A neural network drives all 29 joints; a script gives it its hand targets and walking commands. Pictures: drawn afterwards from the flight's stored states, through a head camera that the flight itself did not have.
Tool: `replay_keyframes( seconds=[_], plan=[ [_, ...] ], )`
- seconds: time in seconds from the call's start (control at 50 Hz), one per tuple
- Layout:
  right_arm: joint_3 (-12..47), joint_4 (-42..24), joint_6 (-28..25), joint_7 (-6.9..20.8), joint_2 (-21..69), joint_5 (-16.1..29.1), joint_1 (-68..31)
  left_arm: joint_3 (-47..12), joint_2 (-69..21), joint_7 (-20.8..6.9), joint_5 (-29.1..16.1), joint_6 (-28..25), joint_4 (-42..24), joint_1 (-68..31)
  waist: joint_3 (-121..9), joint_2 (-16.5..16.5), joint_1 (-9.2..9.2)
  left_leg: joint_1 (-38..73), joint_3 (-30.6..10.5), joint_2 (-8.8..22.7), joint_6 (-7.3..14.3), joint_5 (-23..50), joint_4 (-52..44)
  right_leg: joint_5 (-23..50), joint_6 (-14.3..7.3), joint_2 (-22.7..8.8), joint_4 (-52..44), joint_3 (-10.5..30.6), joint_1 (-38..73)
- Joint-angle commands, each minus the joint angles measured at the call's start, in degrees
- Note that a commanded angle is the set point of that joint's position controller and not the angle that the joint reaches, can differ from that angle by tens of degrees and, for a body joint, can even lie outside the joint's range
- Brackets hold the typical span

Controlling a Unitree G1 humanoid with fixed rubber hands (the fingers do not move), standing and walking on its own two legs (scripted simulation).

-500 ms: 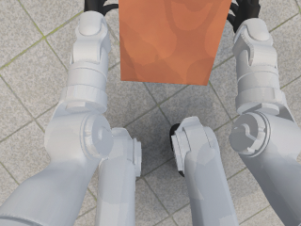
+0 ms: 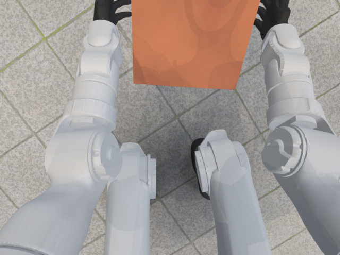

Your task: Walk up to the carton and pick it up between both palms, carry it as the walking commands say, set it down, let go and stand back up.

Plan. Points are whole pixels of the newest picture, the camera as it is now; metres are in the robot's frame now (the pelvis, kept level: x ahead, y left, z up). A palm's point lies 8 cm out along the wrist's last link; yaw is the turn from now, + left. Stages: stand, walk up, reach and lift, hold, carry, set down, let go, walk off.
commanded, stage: set down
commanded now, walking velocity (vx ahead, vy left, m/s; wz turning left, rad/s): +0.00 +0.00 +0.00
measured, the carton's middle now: (185, 22) +0.55 -0.08 -0.23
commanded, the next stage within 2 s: let go in 1.94 s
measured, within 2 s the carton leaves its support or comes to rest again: rests again in 0.34 s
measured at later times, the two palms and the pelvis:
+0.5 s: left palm (98, 43) +0.52 +0.11 -0.19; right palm (275, 51) +0.46 -0.26 -0.18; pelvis -0.02 +0.00 -0.01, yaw +0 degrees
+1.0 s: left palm (73, 19) +0.53 +0.11 -0.08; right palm (316, 34) +0.46 -0.27 -0.08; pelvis -0.01 +0.00 +0.05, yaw -1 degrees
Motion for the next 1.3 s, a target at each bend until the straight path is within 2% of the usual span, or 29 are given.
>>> replay_keyframes(
  seconds=[0.0, 0.08, 0.18, 0.26, 0.38, 0.52, 0.64, 0.72, 0.82, 0.94, 1.06, 1.18, 1.28],
  plan=[
    [11.92, 8.23, 2.35, 5.81, 21.32, 0.69, -7.72, -9.79, -19.48, -4.44, -1.12, 2.70, 7.60, -5.00, -40.36, 4.13, -0.45, 19.18, 4.80, 1.24, 0.89, 14.85, -11.22, 15.19, -0.81, 0.76, -8.06, -4.38, 27.92],
    [12.63, 7.09, -0.91, 2.19, 12.32, 3.77, -6.93, -11.88, -11.17, -1.71, -4.56, 0.08, 6.52, -5.62, -42.18, 4.08, -0.94, 20.68, 4.51, 1.86, 0.67, 15.81, -10.37, 17.12, -0.57, 0.07, -7.47, -4.14, 31.04],
    [11.64, 2.01, -6.87, -5.15, -9.22, 10.71, -7.95, -15.74, 8.96, 4.30, -12.72, -4.30, -0.52, -9.76, -48.39, 2.91, -3.31, 25.00, 3.58, 2.77, 0.83, 19.76, -8.38, 22.05, -0.51, -1.23, -5.95, -3.57, 36.16],
    [15.06, -0.78, -8.16, -6.95, -13.57, 17.28, -11.49, -20.00, 12.89, 5.47, -18.96, -4.30, -5.26, -14.59, -52.84, 3.48, -4.27, 29.16, 2.81, 3.68, 1.08, 20.27, -7.48, 23.09, -0.84, -2.51, -5.05, -3.15, 38.16],
    [17.20, 2.28, -7.46, -6.51, -15.34, 20.64, -10.08, -21.39, 13.96, 4.80, -21.56, -2.99, -2.77, -13.23, -51.46, 3.80, -4.47, 29.50, 2.54, 5.10, 1.37, 17.67, -7.42, 21.63, -1.19, -3.81, -5.06, -3.20, 37.58],
    [18.31, 5.01, -7.06, -5.51, -16.18, 21.64, -9.22, -19.65, 16.47, 3.75, -21.00, -2.94, 0.58, -11.60, -47.62, 3.45, -2.60, 26.91, 2.74, 6.31, 1.72, 14.65, -6.90, 19.06, -0.99, -4.37, -4.93, -2.96, 35.97],
    [19.38, -2.77, -5.90, -6.20, -18.08, 22.71, -10.61, -19.51, 17.93, 4.13, -21.60, -1.85, -8.37, -13.56, -60.49, 4.25, -2.99, 34.85, 4.16, 6.08, 1.96, 15.78, -7.33, 21.05, -1.19, -3.94, -6.33, -3.43, 44.58],
    [19.07, -8.57, -3.63, -7.05, -18.30, 22.09, -8.64, -18.55, 18.46, 4.65, -21.77, 0.23, -13.02, -12.51, -67.32, 3.04, -3.77, 38.31, 5.38, 5.33, 2.28, 15.35, -9.53, 21.18, -1.24, -3.24, -8.99, -4.21, 50.32],
    [18.15, -11.31, -1.56, -6.91, -15.96, 20.36, -5.95, -15.44, 17.88, 4.54, -19.86, 1.77, -11.68, -8.33, -63.92, 0.46, -2.59, 35.82, 6.03, 4.64, 2.74, 14.30, -13.44, 20.14, -0.99, -2.19, -12.87, -4.63, 50.29],
    [16.78, -11.34, -0.69, -5.82, -13.02, 17.75, -2.86, -12.91, 16.16, 3.60, -17.21, 1.75, -9.81, -4.31, -59.25, -0.63, -1.23, 32.84, 6.12, 4.21, 2.81, 13.31, -19.15, 19.47, -0.87, -1.28, -18.13, -4.27, 49.87],
    [15.17, -11.74, -0.11, -5.11, -12.29, 16.12, -0.80, -12.21, 15.27, 2.94, -16.04, 1.88, -10.95, -3.04, -60.19, 0.26, -1.52, 35.51, 6.06, 3.95, 2.57, 13.71, -24.44, 19.68, -0.78, -1.10, -23.33, -4.04, 52.06],
    [13.67, -14.35, 0.70, -4.45, -12.82, 15.52, 1.54, -12.28, 14.43, 2.69, -15.36, 2.89, -14.35, -1.95, -64.64, 1.78, -2.39, 42.65, 5.77, 3.62, 2.07, 16.12, -29.57, 21.50, -0.71, -0.99, -28.36, -4.54, 55.60],
    [12.89, -16.95, 1.43, -3.44, -13.13, 15.45, 3.89, -11.74, 13.78, 2.40, -14.27, 3.99, -17.17, -0.05, -67.27, 2.54, -2.40, 49.04, 5.30, 3.50, 1.62, 18.68, -34.25, 23.38, -0.63, -0.73, -32.88, -5.06, 58.63]
  ],
)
